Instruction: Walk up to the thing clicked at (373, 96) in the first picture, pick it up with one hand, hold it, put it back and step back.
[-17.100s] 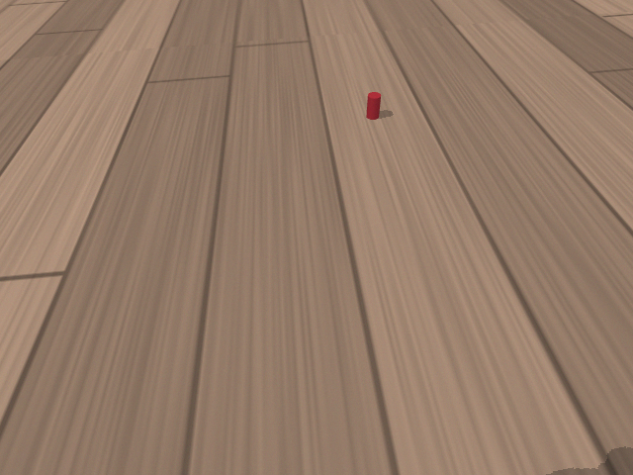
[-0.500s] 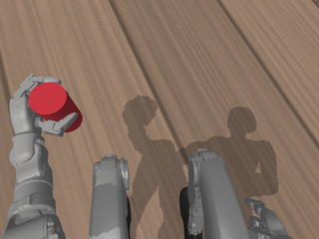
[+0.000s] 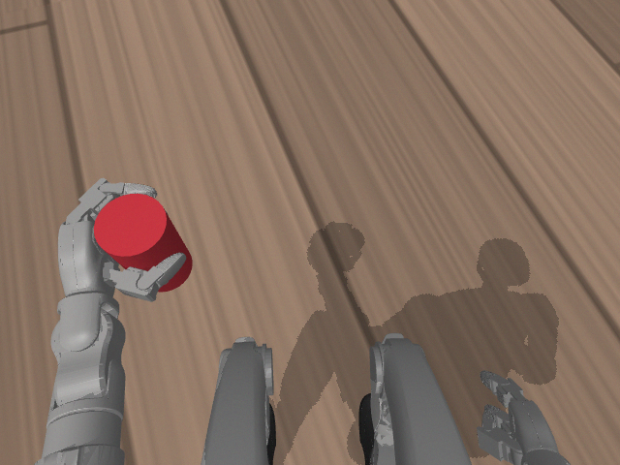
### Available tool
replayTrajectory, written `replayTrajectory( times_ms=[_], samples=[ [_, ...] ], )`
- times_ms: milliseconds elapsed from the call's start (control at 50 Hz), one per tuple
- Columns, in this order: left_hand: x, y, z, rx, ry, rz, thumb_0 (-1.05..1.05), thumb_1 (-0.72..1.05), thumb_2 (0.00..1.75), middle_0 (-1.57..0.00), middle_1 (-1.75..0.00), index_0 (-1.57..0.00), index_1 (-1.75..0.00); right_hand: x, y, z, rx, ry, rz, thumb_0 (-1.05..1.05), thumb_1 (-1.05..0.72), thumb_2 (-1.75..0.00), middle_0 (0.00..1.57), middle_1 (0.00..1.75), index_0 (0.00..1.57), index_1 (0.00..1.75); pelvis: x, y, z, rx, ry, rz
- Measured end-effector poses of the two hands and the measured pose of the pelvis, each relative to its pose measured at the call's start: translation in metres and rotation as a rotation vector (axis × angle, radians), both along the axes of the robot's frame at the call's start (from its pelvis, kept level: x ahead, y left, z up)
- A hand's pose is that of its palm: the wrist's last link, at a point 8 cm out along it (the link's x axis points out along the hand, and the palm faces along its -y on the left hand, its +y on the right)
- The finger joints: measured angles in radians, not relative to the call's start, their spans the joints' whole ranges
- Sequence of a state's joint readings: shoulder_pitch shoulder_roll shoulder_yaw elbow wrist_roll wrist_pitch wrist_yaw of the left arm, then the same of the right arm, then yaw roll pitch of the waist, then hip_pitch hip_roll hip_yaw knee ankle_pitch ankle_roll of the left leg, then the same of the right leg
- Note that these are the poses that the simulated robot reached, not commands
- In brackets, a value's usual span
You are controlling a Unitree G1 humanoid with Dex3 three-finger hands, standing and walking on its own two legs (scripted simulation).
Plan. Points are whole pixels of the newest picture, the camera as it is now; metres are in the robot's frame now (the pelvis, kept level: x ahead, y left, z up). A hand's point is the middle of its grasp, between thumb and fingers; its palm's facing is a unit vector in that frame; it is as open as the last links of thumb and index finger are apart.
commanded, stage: lift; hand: left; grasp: from the side
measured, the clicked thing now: (150, 247) +0.38 +0.22 -0.01
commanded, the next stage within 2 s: hold in 1.36 s
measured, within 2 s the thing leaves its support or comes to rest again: neither
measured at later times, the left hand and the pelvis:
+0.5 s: hand (98, 187) +0.37 +0.21 +0.15, palm faces +0.18 -0.98 -0.03, open 10.2 cm; pelvis +0.03 +0.00 +0.13, yaw +2 degrees
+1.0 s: hand (83, 139) +0.38 +0.19 +0.21, palm faces +0.18 -0.98 -0.02, open 10.2 cm; pelvis +0.05 +0.00 +0.18, yaw +2 degrees
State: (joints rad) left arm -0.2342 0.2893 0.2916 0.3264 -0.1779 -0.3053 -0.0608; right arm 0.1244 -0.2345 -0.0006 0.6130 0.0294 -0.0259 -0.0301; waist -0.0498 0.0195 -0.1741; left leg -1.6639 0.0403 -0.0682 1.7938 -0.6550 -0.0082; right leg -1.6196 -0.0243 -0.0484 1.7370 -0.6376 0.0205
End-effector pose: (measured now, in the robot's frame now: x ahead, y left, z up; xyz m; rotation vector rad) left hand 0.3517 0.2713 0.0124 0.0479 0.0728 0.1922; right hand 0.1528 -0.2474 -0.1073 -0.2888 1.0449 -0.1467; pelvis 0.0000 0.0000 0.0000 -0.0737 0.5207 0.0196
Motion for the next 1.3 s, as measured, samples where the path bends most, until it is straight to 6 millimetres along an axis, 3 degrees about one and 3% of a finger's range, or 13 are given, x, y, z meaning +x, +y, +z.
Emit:
replayTrajectory(
  times_ms=[200,420,780,1300],
  samples=[
    [-0.004,-0.006,0.077,-0.012,0.003,0.009,-0.03,-0.45,1.14,-0.68,-1.01,-0.73,-1.02,0.016,0.006,0.076,-0.003,-0.065,-0.002,0.01,-0.91,-0.90,0.20,0.30,0.21,0.30,0.019,0.001,0.067,0.003,-0.081,0.015],
    [-0.005,-0.012,0.126,-0.025,0.009,-0.009,-0.03,-0.45,1.14,-0.68,-1.01,-0.73,-1.02,0.017,0.008,0.130,0.002,-0.085,0.003,0.01,-0.91,-0.90,0.20,0.30,0.20,0.30,0.031,0.004,0.116,0.013,-0.165,0.021],
    [-0.008,-0.024,0.178,-0.020,-0.010,-0.008,-0.03,-0.44,1.13,-0.68,-1.01,-0.73,-1.02,0.023,0.020,0.169,0.041,-0.089,0.024,0.01,-0.91,-0.90,0.20,0.30,0.20,0.30,0.043,0.002,0.160,0.033,-0.261,0.025],
    [0.002,-0.035,0.214,-0.034,-0.023,-0.010,-0.03,-0.44,1.13,-0.68,-1.01,-0.72,-1.02,0.031,0.012,0.201,0.033,-0.087,0.012,0.01,-0.91,-0.90,0.20,0.30,0.20,0.30,0.059,-0.001,0.192,0.047,-0.349,0.025]
  ],
)
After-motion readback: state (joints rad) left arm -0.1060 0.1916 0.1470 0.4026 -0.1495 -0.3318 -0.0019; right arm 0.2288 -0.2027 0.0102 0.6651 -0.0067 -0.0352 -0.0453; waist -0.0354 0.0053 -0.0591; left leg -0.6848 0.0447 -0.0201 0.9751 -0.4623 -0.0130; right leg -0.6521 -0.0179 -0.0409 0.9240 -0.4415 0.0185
